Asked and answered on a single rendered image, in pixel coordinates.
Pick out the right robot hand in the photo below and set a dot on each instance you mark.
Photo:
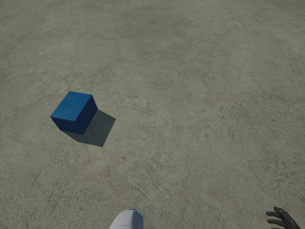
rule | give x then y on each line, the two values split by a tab
287	222

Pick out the robot left thigh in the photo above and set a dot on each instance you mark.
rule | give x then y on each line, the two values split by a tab
128	219

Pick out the carton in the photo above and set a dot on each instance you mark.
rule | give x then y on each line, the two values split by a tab
75	113

